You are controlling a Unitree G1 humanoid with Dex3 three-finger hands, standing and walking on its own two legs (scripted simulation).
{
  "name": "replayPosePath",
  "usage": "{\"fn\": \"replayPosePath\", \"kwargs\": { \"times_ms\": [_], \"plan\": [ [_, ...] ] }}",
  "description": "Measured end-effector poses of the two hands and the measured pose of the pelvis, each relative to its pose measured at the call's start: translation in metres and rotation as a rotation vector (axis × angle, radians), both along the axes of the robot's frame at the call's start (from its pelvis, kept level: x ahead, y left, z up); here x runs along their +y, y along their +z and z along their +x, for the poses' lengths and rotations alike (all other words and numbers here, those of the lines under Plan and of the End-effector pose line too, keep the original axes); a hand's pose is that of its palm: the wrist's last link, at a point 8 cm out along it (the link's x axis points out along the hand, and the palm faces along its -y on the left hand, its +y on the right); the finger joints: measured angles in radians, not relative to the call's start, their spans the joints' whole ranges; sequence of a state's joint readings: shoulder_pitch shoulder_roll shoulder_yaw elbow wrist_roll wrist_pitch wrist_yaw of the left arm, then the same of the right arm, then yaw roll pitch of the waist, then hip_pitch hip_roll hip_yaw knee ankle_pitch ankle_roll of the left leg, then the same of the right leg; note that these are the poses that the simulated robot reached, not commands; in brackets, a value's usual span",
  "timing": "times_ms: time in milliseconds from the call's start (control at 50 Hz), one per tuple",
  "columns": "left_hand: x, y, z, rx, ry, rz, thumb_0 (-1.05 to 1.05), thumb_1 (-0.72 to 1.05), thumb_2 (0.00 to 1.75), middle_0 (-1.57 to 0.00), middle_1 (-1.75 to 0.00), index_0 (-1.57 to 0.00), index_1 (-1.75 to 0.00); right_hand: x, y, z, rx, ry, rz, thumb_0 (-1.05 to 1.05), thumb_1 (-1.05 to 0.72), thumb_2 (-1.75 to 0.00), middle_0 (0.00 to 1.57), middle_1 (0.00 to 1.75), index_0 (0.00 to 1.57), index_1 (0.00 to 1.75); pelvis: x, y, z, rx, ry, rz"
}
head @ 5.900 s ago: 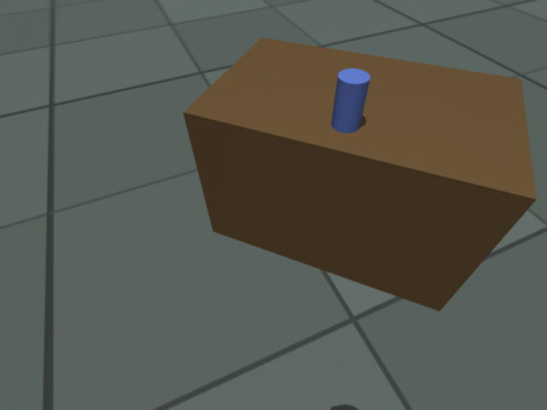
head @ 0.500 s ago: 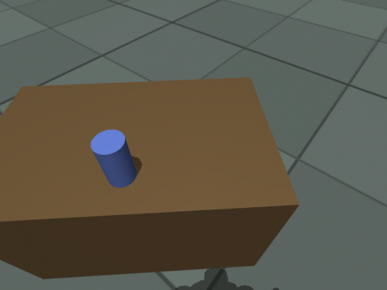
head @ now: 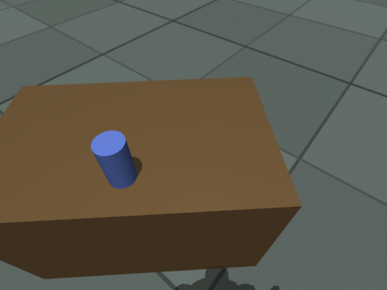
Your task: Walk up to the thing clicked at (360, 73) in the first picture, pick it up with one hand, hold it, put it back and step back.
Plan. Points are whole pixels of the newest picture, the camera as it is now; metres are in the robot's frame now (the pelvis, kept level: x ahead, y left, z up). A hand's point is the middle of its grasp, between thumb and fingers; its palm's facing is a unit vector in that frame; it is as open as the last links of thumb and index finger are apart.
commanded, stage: stand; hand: left
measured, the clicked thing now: (116, 161) +0.45 +0.24 -0.05
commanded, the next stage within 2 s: rise first in 0.76 s
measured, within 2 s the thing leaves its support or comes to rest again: neither
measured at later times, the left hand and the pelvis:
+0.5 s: hand out of the picture +0.07 +0.25 -0.16, palm faces -0.03 -0.94 -0.35, open 7.4 cm; pelvis +0.00 +0.00 +0.00, yaw +0 degrees
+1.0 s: hand out of the picture +0.12 +0.24 -0.15, palm faces +0.09 -0.94 -0.32, open 8.7 cm; pelvis -0.01 +0.00 -0.01, yaw +0 degrees
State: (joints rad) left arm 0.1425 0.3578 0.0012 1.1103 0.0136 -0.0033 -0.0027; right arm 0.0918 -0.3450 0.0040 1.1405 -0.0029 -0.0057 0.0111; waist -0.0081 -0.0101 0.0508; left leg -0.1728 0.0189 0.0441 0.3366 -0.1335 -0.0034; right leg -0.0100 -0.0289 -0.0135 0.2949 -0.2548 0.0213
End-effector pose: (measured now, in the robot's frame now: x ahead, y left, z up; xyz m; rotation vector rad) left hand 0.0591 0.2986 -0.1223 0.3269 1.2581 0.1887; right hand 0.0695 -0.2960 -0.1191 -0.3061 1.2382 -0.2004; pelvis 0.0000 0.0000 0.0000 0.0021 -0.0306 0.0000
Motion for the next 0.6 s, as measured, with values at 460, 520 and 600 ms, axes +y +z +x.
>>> {"fn": "replayPosePath", "kwargs": {
  "times_ms": [460, 520, 600],
  "plan": [
    [-0.0041, 0.0016, 0.0066, -0.02, -0.003, 0.002, 0.01, 0.9, 0.9, -0.21, -0.3, -0.2, -0.3, -0.004, 0.0005, 0.0043, -0.015, 0.0, -0.002, 0.0, -0.9, -0.9, 0.2, 0.3, 0.2, 0.3, -0.0032, -0.0001, 0.0021, -0.007, -0.003, 0.0],
    [-0.0045, 0.0016, 0.0056, -0.021, -0.003, 0.002, 0.01, 0.9, 0.9, -0.21, -0.3, -0.2, -0.3, -0.0044, 0.0008, 0.003, -0.015, 0.0, -0.003, 0.0, -0.9, -0.9, 0.2, 0.3, 0.2, 0.3, -0.0035, -0.0001, 0.001, -0.008, -0.001, -0.001],
    [-0.0047, 0.0011, 0.0027, -0.014, -0.004, 0.001, 0.01, 0.9, 0.9, -0.21, -0.3, -0.2, -0.3, -0.0051, 0.001, 0.0002, -0.01, -0.002, -0.003, 0.0, -0.9, -0.9, 0.2, 0.3, 0.2, 0.3, -0.0039, 0.0001, -0.0002, -0.007, -0.001, -0.002]
  ]
}}
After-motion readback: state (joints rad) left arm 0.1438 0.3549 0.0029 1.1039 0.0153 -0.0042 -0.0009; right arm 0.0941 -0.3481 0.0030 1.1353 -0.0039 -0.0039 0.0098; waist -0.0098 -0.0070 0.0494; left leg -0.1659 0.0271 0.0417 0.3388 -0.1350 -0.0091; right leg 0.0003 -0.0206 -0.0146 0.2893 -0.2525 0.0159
